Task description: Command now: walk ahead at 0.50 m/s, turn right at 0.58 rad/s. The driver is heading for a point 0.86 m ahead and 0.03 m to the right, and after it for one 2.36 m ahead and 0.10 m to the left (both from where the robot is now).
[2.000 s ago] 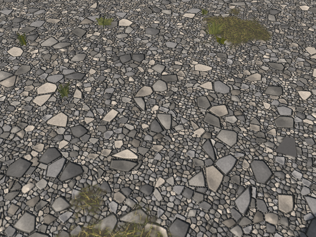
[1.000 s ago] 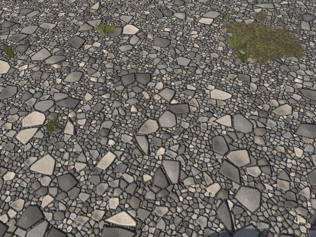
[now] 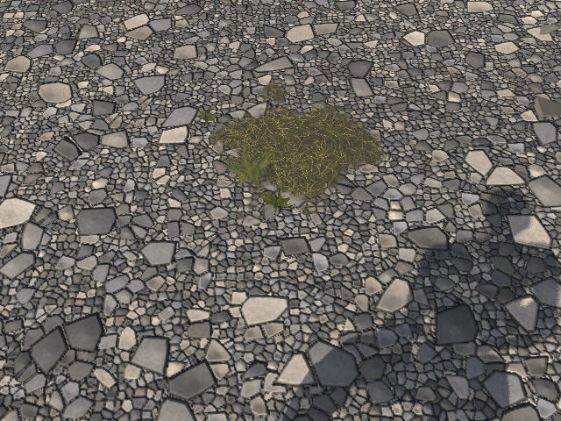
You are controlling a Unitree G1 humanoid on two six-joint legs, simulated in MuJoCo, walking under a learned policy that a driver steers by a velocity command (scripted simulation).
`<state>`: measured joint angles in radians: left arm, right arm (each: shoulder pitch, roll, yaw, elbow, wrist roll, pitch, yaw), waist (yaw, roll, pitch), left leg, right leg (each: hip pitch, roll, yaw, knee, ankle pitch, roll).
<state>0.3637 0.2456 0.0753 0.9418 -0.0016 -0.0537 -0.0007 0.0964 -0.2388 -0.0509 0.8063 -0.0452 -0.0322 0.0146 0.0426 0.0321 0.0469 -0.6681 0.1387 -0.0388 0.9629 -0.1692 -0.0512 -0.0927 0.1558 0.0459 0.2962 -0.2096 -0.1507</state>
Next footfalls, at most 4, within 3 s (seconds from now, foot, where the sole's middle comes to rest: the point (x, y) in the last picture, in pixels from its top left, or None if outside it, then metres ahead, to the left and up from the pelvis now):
0.24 left None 0.34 0.12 -0.78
0.76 right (387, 406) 0.51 -0.16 -0.78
1.24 left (339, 310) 0.75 -0.06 -0.78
1.74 right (412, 333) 0.69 -0.24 -0.78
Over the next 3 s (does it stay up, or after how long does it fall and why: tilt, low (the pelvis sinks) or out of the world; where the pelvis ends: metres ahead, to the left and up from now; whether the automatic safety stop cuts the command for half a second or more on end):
stays up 0.96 -0.03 0.00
